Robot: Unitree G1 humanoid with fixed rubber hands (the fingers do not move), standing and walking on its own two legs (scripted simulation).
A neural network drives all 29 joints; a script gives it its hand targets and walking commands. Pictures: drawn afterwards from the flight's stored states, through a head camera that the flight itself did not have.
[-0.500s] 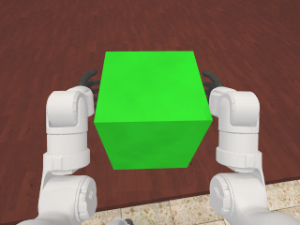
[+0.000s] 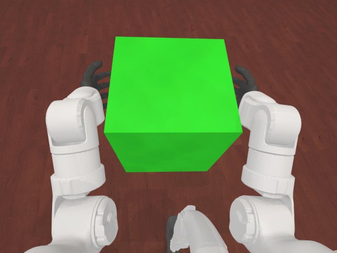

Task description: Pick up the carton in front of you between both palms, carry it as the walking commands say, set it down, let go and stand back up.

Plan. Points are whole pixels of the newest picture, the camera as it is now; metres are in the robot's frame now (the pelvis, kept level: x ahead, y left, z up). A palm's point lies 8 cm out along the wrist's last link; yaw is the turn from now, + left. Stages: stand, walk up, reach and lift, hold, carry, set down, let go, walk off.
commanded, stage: carry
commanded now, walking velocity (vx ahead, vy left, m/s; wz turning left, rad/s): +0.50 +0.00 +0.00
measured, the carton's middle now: (168, 114) +0.40 -0.01 +0.09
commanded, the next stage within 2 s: none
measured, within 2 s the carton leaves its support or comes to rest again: neither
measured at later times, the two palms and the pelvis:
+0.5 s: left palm out of the picture +0.75 +0.16 +0.28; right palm out of the picture +0.74 -0.14 +0.27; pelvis +0.36 +0.01 +0.07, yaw -1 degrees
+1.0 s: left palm out of the picture +1.00 +0.12 +0.17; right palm out of the picture +1.00 -0.18 +0.17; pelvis +0.66 -0.03 +0.08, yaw +0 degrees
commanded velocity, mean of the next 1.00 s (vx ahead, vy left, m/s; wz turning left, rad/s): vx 0.50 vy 0.00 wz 0.00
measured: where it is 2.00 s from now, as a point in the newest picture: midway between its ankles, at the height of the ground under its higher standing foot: (156, 84)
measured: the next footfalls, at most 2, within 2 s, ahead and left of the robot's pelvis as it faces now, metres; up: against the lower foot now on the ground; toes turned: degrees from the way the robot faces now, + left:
left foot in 0.46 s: +0.51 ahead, +0.08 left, +0.08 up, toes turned +5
right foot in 0.94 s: +0.78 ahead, -0.12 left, +0.08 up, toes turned -10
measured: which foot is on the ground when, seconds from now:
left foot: down 0.00-0.02, up 0.04-0.44, down 0.46-0.96, up 0.98-1.00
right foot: down 0.00-0.46, up 0.48-0.92, down 0.94-1.00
